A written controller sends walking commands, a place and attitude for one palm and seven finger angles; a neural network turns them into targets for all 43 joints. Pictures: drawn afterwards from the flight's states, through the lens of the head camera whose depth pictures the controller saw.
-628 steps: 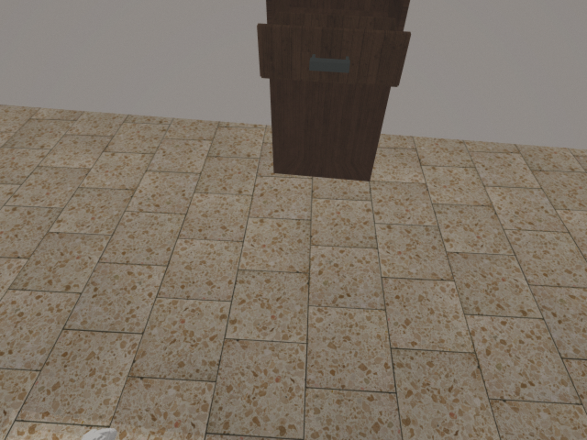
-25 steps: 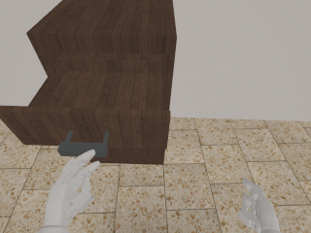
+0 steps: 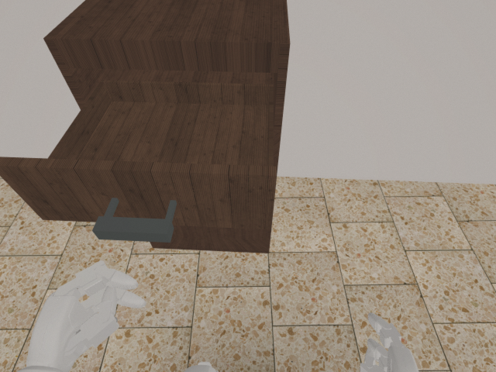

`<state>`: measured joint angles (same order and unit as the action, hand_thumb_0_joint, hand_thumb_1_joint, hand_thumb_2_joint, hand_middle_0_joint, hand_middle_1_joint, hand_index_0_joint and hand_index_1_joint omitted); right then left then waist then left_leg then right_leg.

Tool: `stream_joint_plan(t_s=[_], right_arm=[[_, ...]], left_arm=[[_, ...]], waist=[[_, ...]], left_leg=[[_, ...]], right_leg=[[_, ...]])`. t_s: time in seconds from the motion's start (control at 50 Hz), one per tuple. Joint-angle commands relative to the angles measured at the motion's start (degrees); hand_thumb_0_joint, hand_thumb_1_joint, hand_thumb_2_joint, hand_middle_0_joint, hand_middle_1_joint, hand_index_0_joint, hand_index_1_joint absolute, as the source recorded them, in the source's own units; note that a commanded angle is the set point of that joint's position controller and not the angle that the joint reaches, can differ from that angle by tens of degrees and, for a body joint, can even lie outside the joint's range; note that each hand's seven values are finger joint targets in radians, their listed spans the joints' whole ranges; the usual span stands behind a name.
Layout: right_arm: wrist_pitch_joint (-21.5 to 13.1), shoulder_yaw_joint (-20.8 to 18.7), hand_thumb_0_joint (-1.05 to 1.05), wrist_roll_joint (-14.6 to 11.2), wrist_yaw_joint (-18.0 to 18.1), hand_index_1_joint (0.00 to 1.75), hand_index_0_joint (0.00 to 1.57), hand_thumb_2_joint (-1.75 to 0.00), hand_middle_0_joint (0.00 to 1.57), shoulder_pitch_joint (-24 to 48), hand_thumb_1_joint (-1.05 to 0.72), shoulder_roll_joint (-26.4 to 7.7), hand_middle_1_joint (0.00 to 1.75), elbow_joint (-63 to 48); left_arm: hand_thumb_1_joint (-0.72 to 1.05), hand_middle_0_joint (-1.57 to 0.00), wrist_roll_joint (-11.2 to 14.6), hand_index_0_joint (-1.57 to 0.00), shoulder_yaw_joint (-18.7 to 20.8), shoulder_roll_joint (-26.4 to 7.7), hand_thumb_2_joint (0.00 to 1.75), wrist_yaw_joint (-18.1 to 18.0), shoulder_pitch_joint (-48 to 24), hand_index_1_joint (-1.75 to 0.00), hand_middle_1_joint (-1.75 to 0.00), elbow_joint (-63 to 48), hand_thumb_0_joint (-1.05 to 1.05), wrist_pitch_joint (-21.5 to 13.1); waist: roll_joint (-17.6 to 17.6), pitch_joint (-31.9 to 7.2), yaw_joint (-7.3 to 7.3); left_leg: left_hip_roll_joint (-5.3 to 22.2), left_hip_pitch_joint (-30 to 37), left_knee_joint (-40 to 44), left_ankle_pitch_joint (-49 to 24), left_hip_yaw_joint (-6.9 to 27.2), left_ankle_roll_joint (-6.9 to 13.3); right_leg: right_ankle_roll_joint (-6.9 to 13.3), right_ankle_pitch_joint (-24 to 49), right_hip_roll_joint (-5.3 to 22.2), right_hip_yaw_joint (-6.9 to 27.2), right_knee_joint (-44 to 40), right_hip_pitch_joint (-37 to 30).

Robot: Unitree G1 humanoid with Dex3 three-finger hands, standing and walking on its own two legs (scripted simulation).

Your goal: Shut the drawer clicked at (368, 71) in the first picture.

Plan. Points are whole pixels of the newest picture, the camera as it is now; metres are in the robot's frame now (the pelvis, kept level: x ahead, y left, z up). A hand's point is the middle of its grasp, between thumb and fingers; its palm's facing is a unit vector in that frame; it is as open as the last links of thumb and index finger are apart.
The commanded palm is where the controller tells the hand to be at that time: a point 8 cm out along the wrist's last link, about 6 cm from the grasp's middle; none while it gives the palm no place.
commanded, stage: raise the hand and make a fist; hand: left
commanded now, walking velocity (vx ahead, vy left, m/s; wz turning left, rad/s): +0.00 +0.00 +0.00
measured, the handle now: (138, 217) +0.36 +0.21 +0.04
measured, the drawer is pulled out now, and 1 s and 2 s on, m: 0.30 0.30 0.30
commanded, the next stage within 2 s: bring the fist close to the handle in 1.08 s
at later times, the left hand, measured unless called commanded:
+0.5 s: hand (99, 309) +0.18 +0.19 +0.12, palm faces +0.01 -1.00 -0.05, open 3.2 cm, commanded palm +0.13 +0.24 +0.13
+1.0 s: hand (92, 309) +0.17 +0.18 +0.14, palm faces +0.04 -0.99 -0.10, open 3.3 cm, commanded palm +0.13 +0.24 +0.15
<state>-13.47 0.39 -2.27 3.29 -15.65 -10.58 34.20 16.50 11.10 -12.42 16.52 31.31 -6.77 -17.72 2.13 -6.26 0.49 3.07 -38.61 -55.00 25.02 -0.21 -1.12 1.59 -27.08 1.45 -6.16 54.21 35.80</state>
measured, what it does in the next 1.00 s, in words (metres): stands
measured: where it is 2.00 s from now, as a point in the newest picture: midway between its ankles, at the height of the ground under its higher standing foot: outside the picture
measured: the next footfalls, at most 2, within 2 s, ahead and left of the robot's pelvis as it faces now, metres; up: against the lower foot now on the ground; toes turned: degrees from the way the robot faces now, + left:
none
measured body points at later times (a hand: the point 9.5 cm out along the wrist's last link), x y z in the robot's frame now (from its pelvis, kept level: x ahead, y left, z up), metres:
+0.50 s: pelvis +0.02 +0.03 +0.01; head +0.02 +0.03 +0.46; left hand +0.17 +0.24 +0.12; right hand +0.23 -0.16 -0.03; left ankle +0.02 +0.13 -0.68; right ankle +0.00 -0.10 -0.68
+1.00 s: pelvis +0.02 +0.01 +0.02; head +0.00 +0.00 +0.47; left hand +0.17 +0.24 +0.14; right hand +0.21 -0.21 -0.03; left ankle +0.02 +0.13 -0.68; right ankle +0.00 -0.10 -0.68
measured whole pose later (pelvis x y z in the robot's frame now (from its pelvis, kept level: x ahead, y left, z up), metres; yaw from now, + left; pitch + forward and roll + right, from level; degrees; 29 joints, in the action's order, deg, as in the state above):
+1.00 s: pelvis +0.02 +0.01 +0.02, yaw +0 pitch +3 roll -1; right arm -17.8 1.8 -3.4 2.6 -15.2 -13.6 31.2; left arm 14.8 8.1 -13.1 11.8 38.9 -24.7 -8.9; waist 3.0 -6.1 -1.8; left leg 2.4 -25.8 -46.5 23.6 -0.5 -0.4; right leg 0.6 -24.8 1.5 -6.1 44.4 22.4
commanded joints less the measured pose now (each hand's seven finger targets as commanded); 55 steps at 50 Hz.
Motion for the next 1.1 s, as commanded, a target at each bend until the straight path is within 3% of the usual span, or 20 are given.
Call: stream_joint_plan(t_s=[0.0,0.02,0.08,0.16,0.22,0.26,0.32,0.38,0.42,0.56,0.62,0.68,0.72,0.74,0.78,0.82,0.86,0.96,1.02,1.08], right_arm=[[-5.7,-3.8,0.0,-0.4,0.2,0.3,0.2,-0.9,0.2,8.2,-0.9,-8.0,0.3,-11.3],[-5.8,-3.7,0.0,-0.3,0.2,0.3,0.2,-0.9,0.2,8.7,-0.9,-8.3,0.3,-10.9],[-6.8,-4.0,0.0,-0.7,0.0,0.3,0.2,-0.9,0.2,7.2,-0.9,-8.8,0.3,-11.5],[-7.4,-3.4,0.0,-0.5,-0.3,0.3,0.2,-0.9,0.2,6.4,-0.9,-9.0,0.3,-12.0],[-6.9,-3.2,0.0,-0.4,-0.4,0.3,0.2,-0.9,0.2,6.7,-0.9,-9.2,0.3,-12.1],[-6.5,-2.9,0.0,-0.4,-0.8,0.3,0.2,-0.9,0.2,6.4,-0.9,-8.8,0.3,-13.1],[-5.5,-2.6,0.0,-0.3,-1.1,0.3,0.2,-0.9,0.2,7.3,-0.9,-8.6,0.3,-13.7],[-5.0,-2.1,0.0,-0.4,-1.7,0.3,0.2,-0.9,0.2,7.0,-0.9,-8.1,0.3,-15.0],[-4.5,-1.9,0.0,-0.4,-1.8,0.3,0.2,-0.9,0.2,7.7,-0.9,-8.0,0.3,-14.8],[-4.3,-0.7,0.0,-0.7,-1.5,0.3,0.2,-0.9,0.2,7.5,-0.9,-7.9,0.3,-15.9],[-4.9,-0.5,0.0,-0.9,-1.2,0.3,0.2,-0.9,0.2,7.7,-0.9,-8.2,0.3,-15.3],[-5.7,-0.3,0.0,-1.1,-0.9,0.3,0.2,-0.9,0.2,7.9,-0.9,-8.1,0.3,-15.0],[-5.9,-0.5,0.0,-1.4,-0.7,0.3,0.2,-0.9,0.2,8.6,-0.9,-8.2,0.3,-14.4],[-6.2,-0.3,0.0,-1.3,-0.7,0.3,0.2,-0.9,0.2,8.5,-0.9,-8.2,0.3,-14.7],[-6.5,-0.5,0.0,-1.3,-0.4,0.3,0.2,-0.9,0.2,8.5,-0.9,-8.2,0.3,-14.2],[-6.8,-0.7,0.0,-1.3,-0.1,0.3,0.2,-0.9,0.2,8.9,-0.9,-8.2,0.3,-14.0],[-7.5,-0.6,0.0,-1.4,-0.3,0.3,0.2,-0.9,0.2,8.6,-0.9,-8.0,0.3,-14.0],[-8.9,-1.0,0.0,-1.5,0.1,0.3,0.2,-0.9,0.2,8.3,-0.9,-8.3,0.3,-12.8],[-9.5,-1.1,0.0,-1.6,0.2,0.3,0.2,-0.9,0.2,9.0,-0.9,-8.4,0.3,-12.3],[-10.0,-1.1,0.0,-1.7,0.6,0.3,0.2,-0.9,0.2,8.9,-0.9,-8.6,0.3,-11.9]], left_arm=[[0.9,-1.04,1.0,-1.04,3.4,-5.6,0.9,-1.5,5.1,-1.21,-1.21,-13.8,0.0,-5.8],[0.9,-1.06,0.6,-1.06,3.0,-5.6,0.9,-1.7,4.5,-1.23,-1.23,-13.3,0.0,-6.1],[0.9,-1.12,0.5,-1.12,1.7,-5.5,0.9,-1.6,5.2,-1.3,-1.3,-17.5,0.0,-7.1],[0.9,-1.2,-1.0,-1.2,-1.7,-4.1,0.9,-3.4,3.8,-1.38,-1.38,-22.7,0.0,-6.4],[0.9,-1.26,-2.5,-1.26,-1.3,-5.0,0.9,-5.5,3.7,-1.45,-1.45,-22.8,0.0,-4.5],[0.9,-1.3,-3.0,-1.3,-3.8,-2.8,0.9,-6.0,4.6,-1.49,-1.49,-24.9,0.0,-2.9],[0.9,-1.36,-4.1,-1.36,-2.8,-3.9,0.9,-7.0,7.1,-1.56,-1.56,-25.3,0.0,0.2],[0.9,-1.4,-4.2,-1.4,-5.7,-1.9,0.9,-6.7,8.1,-1.6,-1.6,-30.0,0.0,2.4],[0.9,-1.4,-4.5,-1.4,-4.8,-2.8,0.9,-7.1,8.6,-1.6,-1.6,-29.9,0.0,3.8],[0.9,-1.4,-4.1,-1.4,-5.9,-2.5,0.9,-7.1,7.0,-1.6,-1.6,-35.6,0.0,5.3],[0.9,-1.4,-3.5,-1.4,-3.5,-4.6,0.9,-6.9,5.7,-1.6,-1.6,-34.9,0.0,5.9],[0.9,-1.4,-2.9,-1.4,-4.0,-3.2,0.9,-6.2,6.5,-1.6,-1.6,-34.1,0.0,6.7],[0.9,-1.4,-2.6,-1.4,-2.2,-4.2,0.9,-5.9,7.7,-1.6,-1.6,-31.0,0.0,7.5],[0.9,-1.4,-2.4,-1.4,-3.8,-3.1,0.9,-5.4,7.1,-1.6,-1.6,-32.2,0.0,7.4],[0.9,-1.4,-2.0,-1.4,-1.4,-4.9,0.9,-5.3,7.2,-1.6,-1.6,-30.9,0.0,7.6],[0.9,-1.4,-1.7,-1.4,0.7,-6.4,0.9,-5.3,6.8,-1.6,-1.6,-30.6,0.0,7.1],[0.9,-1.4,-1.3,-1.4,0.6,-5.7,0.9,-5.2,7.3,-1.6,-1.6,-32.1,0.0,5.9],[0.9,-1.4,0.0,-1.4,2.4,-6.8,0.9,-4.5,6.3,-1.6,-1.6,-28.8,0.0,4.3],[0.9,-1.4,0.4,-1.4,3.3,-7.1,0.9,-3.2,7.0,-1.6,-1.6,-26.9,0.0,4.0],[0.9,-1.4,1.1,-1.4,3.5,-7.4,0.9,-2.2,5.1,-1.6,-1.6,-26.0,0.0,3.8]], waist=[[-3.8,-5.8,-1.67],[-4.7,-3.8,-1.11],[-1.6,-6.1,-1.26],[1.7,-6.0,-0.7],[-0.3,-4.6,-0.79],[1.8,-5.3,-1.14],[0.6,-5.5,-1.9],[1.7,-5.7,-2.04],[0.2,-4.2,-2.0],[1.3,-2.9,-1.56],[0.3,-2.5,-1.57],[0.2,-2.1,-1.79],[-1.1,-1.1,-2.33],[-0.5,-1.0,-2.07],[-1.8,-0.8,-2.52],[-1.9,-0.9,-2.85],[0.8,-1.7,-3.11],[-1.9,-0.8,-2.63],[-0.8,-0.4,-3.08],[-2.3,0.2,-2.61]], left_leg=[[-3.0,4.4,7.5,-10.8,0.9,2.3],[-2.9,3.9,7.5,-9.9,1.0,2.4],[-3.0,6.2,8.5,-9.3,0.9,2.5],[-2.7,9.0,10.2,-9.6,1.5,2.6],[-2.2,9.4,11.4,-9.4,2.3,2.6],[-2.2,10.7,12.2,-10.6,2.2,2.5],[-1.9,11.6,12.9,-13.8,2.3,2.5],[-1.5,13.5,13.2,-18.3,2.4,2.2],[-1.3,13.3,13.6,-17.6,2.6,2.2],[-1.4,14.4,15.1,-14.0,2.9,2.0],[-1.5,14.3,15.6,-11.8,3.1,2.0],[-1.8,14.8,16.1,-12.1,2.7,2.1],[-1.9,14.1,16.5,-11.7,2.5,2.0],[-2.1,14.5,16.6,-11.8,2.2,2.1],[-2.3,14.1,16.6,-12.0,1.9,2.1],[-2.5,14.2,16.7,-11.7,1.7,2.1],[-2.6,15.2,16.7,-12.7,1.2,2.1],[-2.9,14.7,15.7,-12.3,0.8,2.2],[-3.1,14.7,15.6,-12.8,0.5,2.2],[-3.3,14.5,15.3,-11.9,0.3,2.3]], right_leg=[[-1.8,9.3,-0.1,5.0,-11.7,-6.1],[-1.7,7.5,-0.1,5.4,-12.4,-5.5],[-1.2,5.9,-0.5,4.5,-12.2,-5.3],[-0.8,7.6,-1.1,1.9,-10.9,-4.8],[-0.8,7.9,-1.4,0.9,-10.9,-4.9],[-0.7,9.3,-1.4,0.4,-10.6,-5.8],[-0.7,12.4,-1.5,-0.1,-10.6,-7.8],[-0.8,15.4,-1.6,-0.7,-10.3,-8.7],[-0.8,15.2,-1.8,-0.9,-10.8,-8.8],[-0.7,12.6,-1.9,-1.0,-12.3,-9.1],[-0.7,11.3,-2.2,-0.5,-13.5,-9.7],[-0.7,12.4,-1.9,-0.5,-14.4,-10.7],[-0.6,12.3,-2.0,-0.2,-15.3,-11.6],[-0.7,12.6,-1.8,-0.2,-15.5,-11.5],[-0.8,13.3,-1.8,0.2,-16.0,-12.3],[-0.7,12.9,-1.9,0.7,-16.7,-12.9],[-0.6,13.8,-1.7,0.8,-16.7,-13.4],[-0.9,13.8,-1.5,2.6,-18.5,-13.3],[-0.9,15.0,-1.3,3.4,-19.1,-14.1],[-1.4,13.5,-0.9,4.8,-20.5,-13.6]])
